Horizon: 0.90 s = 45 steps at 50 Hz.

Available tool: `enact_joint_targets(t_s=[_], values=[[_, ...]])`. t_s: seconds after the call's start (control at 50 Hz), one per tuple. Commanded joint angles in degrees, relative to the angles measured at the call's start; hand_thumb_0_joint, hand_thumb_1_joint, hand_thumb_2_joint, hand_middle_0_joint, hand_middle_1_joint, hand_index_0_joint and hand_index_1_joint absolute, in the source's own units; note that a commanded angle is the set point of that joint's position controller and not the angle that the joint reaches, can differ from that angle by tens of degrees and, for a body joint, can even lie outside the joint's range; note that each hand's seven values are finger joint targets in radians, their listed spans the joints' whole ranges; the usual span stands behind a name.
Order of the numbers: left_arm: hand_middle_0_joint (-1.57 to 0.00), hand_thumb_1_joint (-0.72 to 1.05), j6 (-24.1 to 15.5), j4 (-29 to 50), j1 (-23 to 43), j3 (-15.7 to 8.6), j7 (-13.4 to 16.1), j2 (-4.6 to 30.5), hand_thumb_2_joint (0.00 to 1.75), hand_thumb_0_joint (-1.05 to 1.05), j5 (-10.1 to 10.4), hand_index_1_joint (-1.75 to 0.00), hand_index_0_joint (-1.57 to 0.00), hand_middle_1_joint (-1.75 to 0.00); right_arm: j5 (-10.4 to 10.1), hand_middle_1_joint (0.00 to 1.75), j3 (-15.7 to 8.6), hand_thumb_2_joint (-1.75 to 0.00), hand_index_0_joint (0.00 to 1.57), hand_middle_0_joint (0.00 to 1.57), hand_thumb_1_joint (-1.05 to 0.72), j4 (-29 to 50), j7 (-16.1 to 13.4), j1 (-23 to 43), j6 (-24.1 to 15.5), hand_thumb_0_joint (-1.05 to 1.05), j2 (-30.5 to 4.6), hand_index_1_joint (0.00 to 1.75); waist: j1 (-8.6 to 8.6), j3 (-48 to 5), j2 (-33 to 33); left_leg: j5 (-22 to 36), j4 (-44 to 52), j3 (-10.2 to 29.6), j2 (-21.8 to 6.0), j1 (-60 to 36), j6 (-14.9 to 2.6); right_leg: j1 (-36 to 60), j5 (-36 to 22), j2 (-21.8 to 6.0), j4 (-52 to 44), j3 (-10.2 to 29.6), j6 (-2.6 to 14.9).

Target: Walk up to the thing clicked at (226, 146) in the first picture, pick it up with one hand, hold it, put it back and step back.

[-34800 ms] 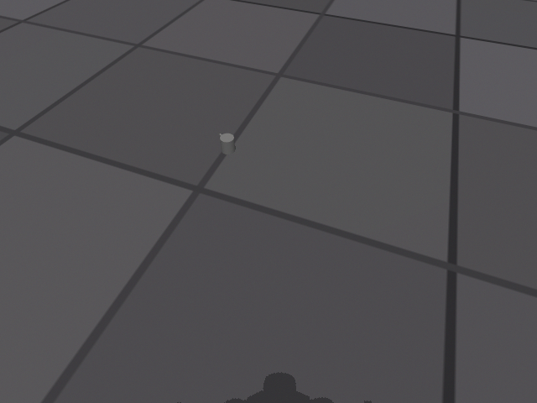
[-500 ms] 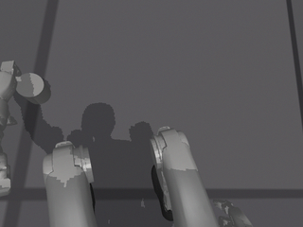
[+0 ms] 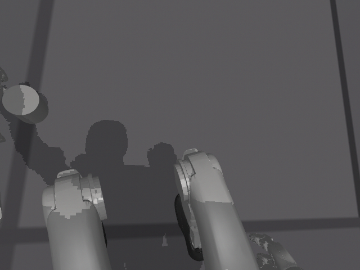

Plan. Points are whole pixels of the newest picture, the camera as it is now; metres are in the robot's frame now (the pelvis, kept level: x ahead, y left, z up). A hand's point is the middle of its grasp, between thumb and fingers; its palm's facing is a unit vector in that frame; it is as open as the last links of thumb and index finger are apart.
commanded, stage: rise first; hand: left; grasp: from above
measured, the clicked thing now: (21, 101) +0.52 +0.31 -0.29
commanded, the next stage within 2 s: approach in 0.96 s
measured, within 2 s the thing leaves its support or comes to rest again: neither
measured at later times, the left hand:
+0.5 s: hand out of the picture +0.47 +0.33 -0.17, palm faces -0.44 -0.08 -0.89, open 14.0 cm
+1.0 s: hand out of the picture +0.46 +0.33 -0.16, palm faces -0.46 -0.08 -0.88, open 14.0 cm
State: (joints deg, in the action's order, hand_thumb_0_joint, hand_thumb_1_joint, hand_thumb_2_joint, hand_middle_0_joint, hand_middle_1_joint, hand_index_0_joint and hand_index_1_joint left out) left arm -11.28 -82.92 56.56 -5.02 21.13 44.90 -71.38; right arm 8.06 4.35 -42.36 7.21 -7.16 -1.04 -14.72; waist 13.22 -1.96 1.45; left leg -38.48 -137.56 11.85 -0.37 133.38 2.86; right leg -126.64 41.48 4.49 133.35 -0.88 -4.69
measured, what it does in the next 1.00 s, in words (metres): stands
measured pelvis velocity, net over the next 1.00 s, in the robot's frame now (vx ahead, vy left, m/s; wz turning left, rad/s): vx -0.01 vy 0.01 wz -0.02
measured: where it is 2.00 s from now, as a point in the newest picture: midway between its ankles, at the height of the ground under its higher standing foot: (148, 249)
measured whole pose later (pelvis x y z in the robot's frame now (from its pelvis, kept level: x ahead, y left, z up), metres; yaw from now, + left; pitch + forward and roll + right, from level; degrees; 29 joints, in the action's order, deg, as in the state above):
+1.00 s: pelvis -0.01 +0.01 +0.00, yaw -1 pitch +32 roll -11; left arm -11.9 -84.3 58.4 -4.1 18.4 48.3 -72.1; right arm 8.4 6.9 -40.0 7.7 -8.0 -0.5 -15.3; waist 14.7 -0.8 1.2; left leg -37.3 -138.2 12.1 -0.4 133.9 1.6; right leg -126.1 40.1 4.2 132.7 -1.5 -4.4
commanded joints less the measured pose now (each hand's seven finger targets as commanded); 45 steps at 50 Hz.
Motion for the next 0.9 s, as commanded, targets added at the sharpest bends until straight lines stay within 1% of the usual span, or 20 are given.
enact_joint_targets(t_s=[0.0,0.02,0.04,0.06,0.12,0.2,0.26,0.3,0.32,0.34,0.42,0.44,0.5,0.56,0.62,0.7,0.74,0.76,0.86,0.88], values=[[-0.09,-0.55,-0.4,8.0,18.7,-1.2,1.4,14.9,1.00,0.00,0.7,-1.04,-0.09,-1.05,0.0,0.30,-4.0,-0.90,0.20,0.20,-0.91,0.9,-0.9,-11.7,0.2,0.00,-14.7,0.30,0.79,-38.2,-18.7,8.9,13.4,-8.3,-0.4,-31.8,-3.81,15.9,-14.3,-0.2,-13.5,-8.9,6.32],[-0.08,-0.55,-0.5,8.2,18.9,-1.0,1.3,15.1,1.01,0.00,0.3,-1.05,-0.09,-1.05,0.1,0.30,-3.9,-0.90,0.20,0.20,-0.91,1.0,-1.0,-11.7,0.4,0.00,-14.9,0.30,0.96,-38.9,-18.7,9.1,13.2,-8.3,-0.3,-31.9,-3.83,16.1,-14.4,0.0,-13.5,-8.9,6.28],[-0.08,-0.55,-0.6,9.1,19.4,-2.0,1.5,16.5,1.01,0.00,0.6,-1.05,-0.09,-1.05,-0.1,0.30,-4.0,-0.90,0.20,0.20,-0.91,1.0,-1.0,-11.6,0.5,0.00,-14.9,0.30,0.04,-39.5,-19.8,9.5,13.6,-8.4,-0.3,-32.5,-3.71,16.0,-14.6,-0.2,-13.1,-8.8,6.34],[-0.08,-0.55,-0.5,8.4,19.1,-1.8,1.5,16.3,1.00,0.00,0.1,-1.05,-0.09,-1.06,0.1,0.30,-3.9,-0.90,0.20,0.20,-0.91,1.1,-1.0,-12.0,0.5,0.00,-14.9,0.30,0.94,-39.3,-20.2,10.0,13.3,-8.3,-0.4,-32.8,-3.65,16.2,-15.1,-0.3,-12.9,-9.0,6.31],[-0.08,-0.56,-0.6,7.4,18.7,-1.1,1.2,15.2,1.01,0.00,-0.1,-1.05,-0.09,-1.06,0.2,0.30,-3.5,-0.90,0.20,0.20,-0.91,1.3,-0.8,-12.0,0.7,0.00,-15.0,0.30,1.49,-38.1,-19.7,10.7,13.3,-7.9,-0.4,-32.9,-3.62,15.5,-15.8,-0.2,-12.7,-9.3,6.29],[-0.08,-0.55,-0.9,8.2,19.6,-1.2,1.0,16.2,1.00,0.00,0.0,-1.05,-0.09,-1.06,0.4,0.30,-3.3,-0.90,0.20,0.20,-0.91,1.3,-0.9,-12.1,1.0,0.00,-15.2,0.30,1.14,-39.9,-21.0,11.5,13.0,-8.0,-0.4,-33.8,-3.49,15.9,-16.4,-0.3,-12.4,-9.1,6.18],[-0.09,-0.56,-0.8,6.3,19.5,-0.6,0.7,16.0,1.01,0.00,-0.3,-1.05,-0.09,-1.05,0.3,0.30,-3.1,-0.90,0.20,0.20,-0.91,1.2,-0.9,-12.1,0.9,0.00,-15.1,0.30,2.05,-36.9,-19.2,9.8,12.8,-7.9,-0.4,-31.7,-3.80,15.2,-15.2,-0.1,-13.2,-9.2,6.14],[-0.09,-0.55,-0.8,7.5,20.3,-1.6,0.9,17.9,1.01,0.00,-0.3,-1.05,-0.09,-1.05,0.4,0.30,-3.0,-0.90,0.20,0.20,-0.91,1.6,-0.9,-12.0,1.1,0.00,-15.4,0.30,1.44,-38.7,-20.6,9.9,12.9,-7.9,-0.3,-32.6,-3.67,15.5,-15.1,-0.2,-12.9,-9.1,6.15],[-0.08,-0.56,-0.8,7.4,20.5,-1.5,1.0,17.5,1.01,0.00,0.1,-1.05,-0.09,-1.05,0.4,0.30,-2.9,-0.90,0.20,0.20,-0.91,1.7,-0.9,-11.9,1.1,0.00,-15.3,0.30,1.26,-37.9,-21.2,9.6,13.4,-7.9,-0.3,-32.4,-3.57,15.1,-14.7,-0.2,-12.6,-9.2,6.29],[-0.08,-0.56,-0.7,6.0,19.3,-0.5,0.7,15.8,1.01,0.00,-0.2,-1.05,-0.09,-1.05,0.5,0.30,-2.9,-0.90,0.20,0.20,-0.91,1.6,-0.9,-12.1,1.0,0.00,-15.2,0.30,2.05,-37.0,-20.0,9.5,12.9,-7.8,-0.4,-32.1,-3.72,15.2,-14.9,-0.1,-13.0,-9.3,6.16],[-0.09,-0.57,-1.0,7.6,21.2,-1.1,0.4,18.1,1.02,0.00,-0.4,-1.05,-0.09,-1.04,0.5,0.30,-2.6,-0.90,0.20,0.20,-0.91,2.1,-0.8,-12.2,1.2,0.00,-15.6,0.30,2.00,-38.1,-20.8,9.0,13.2,-7.5,-0.3,-32.2,-3.67,15.2,-14.4,-0.1,-12.7,-9.5,6.21],[-0.09,-0.56,-1.0,7.5,20.3,-1.3,0.3,17.7,1.01,0.00,-0.2,-1.05,-0.09,-1.05,0.5,0.30,-2.6,-0.90,0.20,0.20,-0.91,1.9,-0.9,-12.2,1.2,0.00,-15.5,0.30,1.51,-39.0,-20.9,9.6,13.4,-7.4,-0.3,-32.9,-3.54,15.3,-14.7,-0.2,-12.4,-9.5,6.26],[-0.09,-0.57,-0.8,6.8,19.6,-0.8,0.2,17.0,1.03,0.00,-0.4,-1.05,-0.08,-1.05,0.7,0.30,-2.3,-0.90,0.20,0.20,-0.91,2.3,-0.7,-12.4,1.2,0.00,-15.4,0.30,2.17,-37.9,-20.8,10.2,13.1,-7.4,-0.3,-32.6,-3.61,15.6,-15.4,-0.1,-12.8,-9.5,6.14],[-0.10,-0.55,-0.9,8.9,21.7,-1.1,0.0,17.8,1.01,0.00,0.0,-1.04,-0.10,-1.04,0.5,0.30,-2.5,-0.90,0.20,0.20,-0.91,2.3,-0.7,-12.6,1.2,0.00,-15.7,0.30,2.28,-37.8,-21.7,9.5,13.3,-7.3,-0.4,-32.4,-3.51,14.7,-14.8,-0.2,-12.5,-9.5,6.19],[-0.10,-0.56,-0.7,7.7,20.3,-0.8,-0.1,17.3,1.01,0.00,-0.5,-1.03,-0.10,-1.03,0.4,0.30,-2.5,-0.90,0.20,0.20,-0.91,2.5,-0.7,-12.3,1.2,0.00,-15.7,0.30,2.08,-36.8,-22.0,9.5,13.9,-6.8,-0.5,-33.3,-3.29,13.6,-14.5,-0.2,-12.1,-9.8,6.34],[-0.09,-0.56,-1.2,10.5,21.1,-0.9,-0.2,17.2,1.01,0.00,-0.4,-1.04,-0.09,-1.03,0.3,0.30,-2.7,-0.90,0.20,0.20,-0.91,2.7,-0.6,-12.4,1.3,0.00,-15.8,0.30,1.68,-39.3,-24.5,9.6,14.9,-6.4,-0.4,-35.0,-2.83,13.4,-14.4,-0.3,-11.5,-10.0,6.53],[-0.09,-0.56,-1.0,10.7,20.6,-0.8,-0.3,16.9,1.01,0.00,-0.5,-1.04,-0.09,-1.04,0.1,0.30,-2.8,-0.90,0.20,0.20,-0.91,2.6,-0.5,-12.5,1.5,0.00,-15.7,0.30,1.46,-39.8,-24.2,11.1,14.8,-6.5,-0.4,-35.7,-2.81,13.7,-15.5,-0.3,-11.6,-9.8,6.50],[-0.09,-0.56,-0.8,9.7,20.6,-1.0,-0.3,17.2,1.02,0.00,-0.8,-1.04,-0.09,-1.04,0.3,0.30,-2.5,-0.90,0.20,0.20,-0.91,2.6,-0.5,-12.9,1.5,0.00,-15.7,0.30,2.03,-39.4,-23.6,11.8,14.2,-6.8,-0.4,-35.2,-3.04,14.6,-16.4,-0.3,-11.9,-9.6,6.33],[-0.10,-0.55,-0.5,4.9,19.0,0.3,-0.8,15.2,1.01,0.00,0.5,-1.04,-0.10,-1.04,0.4,0.30,-2.1,-0.90,0.20,0.20,-0.91,2.5,-0.5,-12.7,0.9,0.00,-15.5,0.30,2.99,-33.6,-17.9,8.3,13.2,-7.2,-0.5,-29.9,-3.94,14.1,-14.0,-0.1,-13.8,-9.2,5.92],[-0.12,-0.54,-0.8,5.9,19.5,-0.1,-0.9,16.4,1.01,0.00,0.3,-1.02,-0.11,-1.01,0.5,0.30,-1.9,-0.90,0.20,0.20,-0.91,2.8,-0.5,-12.4,0.9,0.00,-15.6,0.30,2.66,-34.8,-18.6,7.8,13.3,-7.2,-0.3,-29.6,-3.92,14.8,-13.4,0.0,-13.9,-9.3,5.96]])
